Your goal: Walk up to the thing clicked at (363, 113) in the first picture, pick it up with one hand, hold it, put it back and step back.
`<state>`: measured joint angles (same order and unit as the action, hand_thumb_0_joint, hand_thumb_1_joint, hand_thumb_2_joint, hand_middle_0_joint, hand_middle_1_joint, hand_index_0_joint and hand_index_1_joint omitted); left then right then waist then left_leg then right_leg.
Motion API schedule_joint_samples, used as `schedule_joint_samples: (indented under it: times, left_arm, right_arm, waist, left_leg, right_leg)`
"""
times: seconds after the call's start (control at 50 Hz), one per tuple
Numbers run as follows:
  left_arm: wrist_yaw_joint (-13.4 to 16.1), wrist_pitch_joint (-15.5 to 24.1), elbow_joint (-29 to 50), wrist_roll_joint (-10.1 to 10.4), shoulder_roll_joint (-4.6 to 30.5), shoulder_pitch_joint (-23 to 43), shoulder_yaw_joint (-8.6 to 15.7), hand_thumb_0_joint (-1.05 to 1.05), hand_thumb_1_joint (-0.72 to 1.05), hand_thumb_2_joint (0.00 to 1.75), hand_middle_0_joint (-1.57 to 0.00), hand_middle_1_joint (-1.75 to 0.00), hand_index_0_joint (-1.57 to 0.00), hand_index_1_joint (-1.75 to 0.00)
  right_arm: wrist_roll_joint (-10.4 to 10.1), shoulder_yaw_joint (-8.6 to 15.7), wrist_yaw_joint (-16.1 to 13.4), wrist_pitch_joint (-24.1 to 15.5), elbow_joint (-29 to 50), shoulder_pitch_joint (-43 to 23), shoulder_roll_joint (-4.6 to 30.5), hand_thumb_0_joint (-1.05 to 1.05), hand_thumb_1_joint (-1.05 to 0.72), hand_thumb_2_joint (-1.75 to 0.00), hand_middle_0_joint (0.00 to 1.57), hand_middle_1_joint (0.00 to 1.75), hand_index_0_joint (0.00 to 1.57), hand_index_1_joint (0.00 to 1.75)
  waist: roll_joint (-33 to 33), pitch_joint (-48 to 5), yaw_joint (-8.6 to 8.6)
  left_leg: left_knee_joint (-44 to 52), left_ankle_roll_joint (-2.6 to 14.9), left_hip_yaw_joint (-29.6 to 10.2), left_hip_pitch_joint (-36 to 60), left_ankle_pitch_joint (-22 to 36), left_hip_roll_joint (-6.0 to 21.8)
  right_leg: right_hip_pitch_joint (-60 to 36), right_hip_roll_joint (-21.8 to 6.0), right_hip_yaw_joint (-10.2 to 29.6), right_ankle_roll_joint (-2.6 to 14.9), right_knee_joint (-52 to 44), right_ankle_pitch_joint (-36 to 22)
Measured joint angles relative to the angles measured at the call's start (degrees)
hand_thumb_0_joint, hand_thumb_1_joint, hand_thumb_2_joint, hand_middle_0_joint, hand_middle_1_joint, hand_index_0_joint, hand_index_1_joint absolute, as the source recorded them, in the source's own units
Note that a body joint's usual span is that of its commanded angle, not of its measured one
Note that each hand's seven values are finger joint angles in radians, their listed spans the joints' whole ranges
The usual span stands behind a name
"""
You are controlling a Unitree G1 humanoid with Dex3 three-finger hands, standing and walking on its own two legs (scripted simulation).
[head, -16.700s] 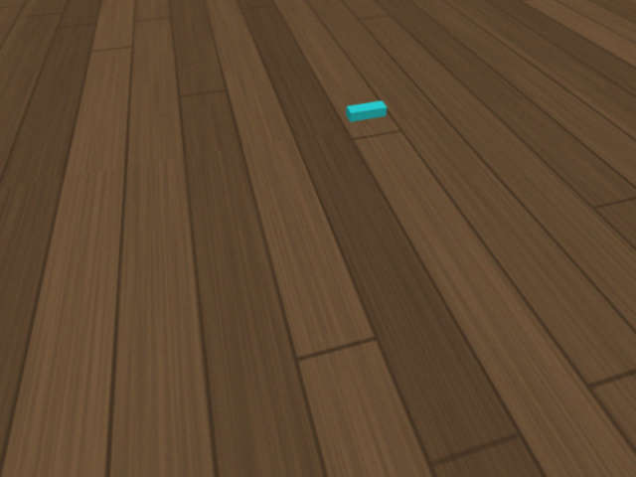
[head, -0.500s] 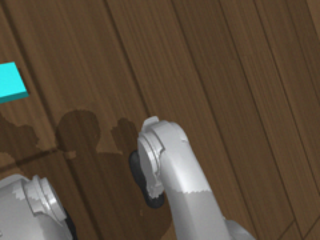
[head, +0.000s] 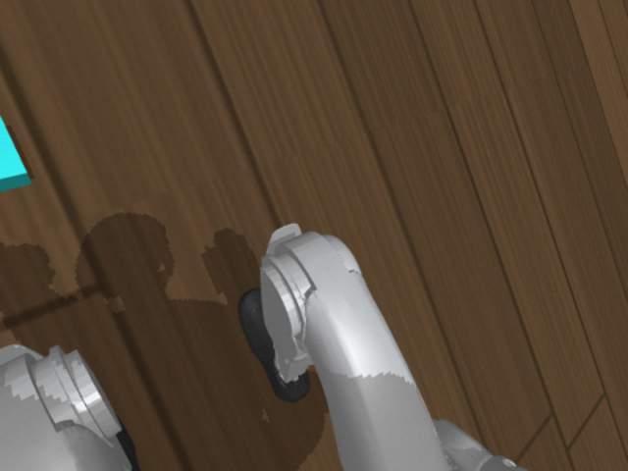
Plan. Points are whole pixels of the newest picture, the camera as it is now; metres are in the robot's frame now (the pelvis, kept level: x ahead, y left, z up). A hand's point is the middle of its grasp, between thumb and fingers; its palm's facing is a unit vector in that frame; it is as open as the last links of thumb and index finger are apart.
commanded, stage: close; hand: left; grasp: from above
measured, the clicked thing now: out of the picture +0.52 +0.25 -0.28
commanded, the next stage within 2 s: settle in 1.50 s
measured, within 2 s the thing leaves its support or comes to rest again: leaves its support in 1.96 s
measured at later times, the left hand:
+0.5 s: hand out of the picture +0.50 +0.26 -0.25, palm faces -0.45 -0.11 -0.89, open 12.8 cm
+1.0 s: hand out of the picture +0.50 +0.25 -0.25, palm faces -0.44 -0.10 -0.89, open 11.2 cm
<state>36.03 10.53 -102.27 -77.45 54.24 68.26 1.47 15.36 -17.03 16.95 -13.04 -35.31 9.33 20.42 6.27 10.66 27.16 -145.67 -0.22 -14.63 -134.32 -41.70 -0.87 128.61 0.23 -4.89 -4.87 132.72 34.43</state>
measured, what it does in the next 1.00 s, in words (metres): stands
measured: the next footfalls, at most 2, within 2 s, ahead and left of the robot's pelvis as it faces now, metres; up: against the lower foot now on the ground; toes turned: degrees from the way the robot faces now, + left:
none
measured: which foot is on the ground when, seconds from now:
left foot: down 0.00-1.00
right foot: down 0.00-1.00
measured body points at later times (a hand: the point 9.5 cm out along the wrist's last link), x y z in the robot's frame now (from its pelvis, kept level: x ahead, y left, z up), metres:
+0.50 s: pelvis +0.00 +0.00 +0.01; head +0.30 +0.11 +0.32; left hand +0.52 +0.26 -0.20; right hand +0.01 -0.24 -0.04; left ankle +0.06 +0.12 -0.27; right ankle +0.13 -0.15 -0.27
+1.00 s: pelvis +0.00 +0.00 +0.01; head +0.29 +0.11 +0.32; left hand +0.52 +0.25 -0.20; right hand +0.01 -0.24 -0.03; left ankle +0.06 +0.12 -0.27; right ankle +0.13 -0.15 -0.27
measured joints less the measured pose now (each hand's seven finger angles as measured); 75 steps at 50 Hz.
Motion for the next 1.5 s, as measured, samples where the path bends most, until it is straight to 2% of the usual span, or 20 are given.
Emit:
schedule_joint_samples:
  times: [0.24, 0.42, 0.48, 0.64, 0.86, 1.04, 1.22, 1.5]
  left_arm:
    - [0.14, -1.63, 0.21, 0.71, 1.82, 1.18, 0.83, 0.0, -0.4, 1.06, -0.11, -1.12, -0.12, -1.1]
    - [-1.84, -1.13, 1.74, 2.22, 2.64, 0.38, 1.02, 0.0, -0.39, 1.06, -0.12, -1.13, -0.12, -1.11]
    - [-2.26, -0.73, 1.75, 2.57, 2.66, 0.27, 0.36, 0.0, -0.38, 1.06, -0.12, -1.13, -0.13, -1.11]
    - [-2.02, 0.17, 2.46, 1.69, 2.9, 0.04, 0.14, 0.0, -0.31, 1.04, -0.15, -1.15, -0.17, -1.11]
    - [-1.26, -0.33, 1.45, 2.07, 3.17, 0.41, -0.61, 0.0, -0.18, 0.99, -0.21, -1.14, -0.25, -1.09]
    - [-1.1, -0.71, 1.38, 2.49, 3.25, 0.37, -0.32, 0.0, -0.11, 0.89, -0.27, -1.12, -0.3, -1.03]
    - [-1.86, -0.65, 2.13, 2.84, 3.34, 0.39, -0.34, 0.0, -0.09, 0.8, -0.33, -1.06, -0.36, -0.97]
    - [-2.26, -0.38, 2.62, 1.8, 3.94, 0.6, 1.03, 0.0, -0.06, 0.65, -0.44, -0.94, -0.47, -0.84]
  right_arm:
    - [-0.28, -1.27, 0.09, -0.53, 0.99, -0.19, 0.59, 0.0, -0.91, -0.9, 0.2, 0.3, 0.2, 0.3]
    - [-0.56, -1.71, -0.31, 0.22, 1.01, 0.5, 0.37, 0.0, -0.91, -0.9, 0.2, 0.3, 0.2, 0.3]
    - [-0.49, -2.05, -0.48, 0.44, 1.11, 0.64, 0.37, 0.0, -0.91, -0.9, 0.2, 0.3, 0.2, 0.3]
    - [-0.44, -2.16, -1.1, 0.85, 1.36, 0.7, 0.05, 0.0, -0.91, -0.9, 0.2, 0.3, 0.2, 0.3]
    - [-0.42, -2.87, -1.47, 0.54, 1.41, -0.04, 0.2, 0.0, -0.91, -0.9, 0.2, 0.3, 0.2, 0.3]
    - [-0.55, -3.12, -1.67, 0.68, 1.39, -0.18, 0.2, 0.0, -0.91, -0.9, 0.2, 0.3, 0.2, 0.3]
    - [-0.7, -3.16, -1.87, 0.73, 1.58, -0.14, 0.12, 0.0, -0.91, -0.9, 0.2, 0.3, 0.2, 0.3]
    - [-0.78, -3.01, -2.61, 1.77, 2.54, 0.35, 0.62, 0.0, -0.91, -0.9, 0.2, 0.3, 0.2, 0.3]
  waist:
    - [0.4, 1.1, 1.12]
    - [0.3, 1.7, 0.76]
    - [0.3, 1.74, 0.65]
    - [0.63, 1.59, 0.52]
    - [0.87, 1.7, 1.05]
    - [0.6, 1.85, 1.15]
    - [0.55, 2.01, 1.08]
    - [0.34, 2.08, 1.22]
  left_leg:
    - [0.46, 0.05, -0.32, -0.03, -0.01, 0.26]
    - [0.77, -0.12, -0.62, 0.21, -0.12, 0.37]
    - [0.82, -0.17, -0.75, 0.24, 0.01, 0.27]
    - [1.11, -0.19, -0.82, 0.43, 0.2, 0.4]
    - [1.32, -0.03, -0.89, 0.4, 0.54, 0.45]
    - [1.45, 0.08, -0.87, 0.32, 0.45, 0.56]
    - [1.52, 0.05, -0.84, 0.4, 0.5, 0.54]
    - [1.83, 0.09, -0.79, 0.18, 0.84, 0.52]
  right_leg:
    - [-0.05, 0.17, -0.38, -0.12, -0.83, -0.32]
    - [-0.21, 0.21, -0.65, -0.36, -1.25, -0.4]
    - [-0.34, 0.14, -0.8, -0.24, -1.34, -0.44]
    - [-0.53, 0.21, -0.94, 0.07, -1.73, -0.76]
    - [-0.69, 0.26, -1.08, -0.06, -2.16, -1.11]
    - [-0.61, 0.29, -1.1, -0.13, -2.36, -1.11]
    - [-0.67, 0.23, -1.08, -0.26, -2.38, -1.14]
    - [-0.54, 0.14, -1.15, 0.1, -2.68, -1.37]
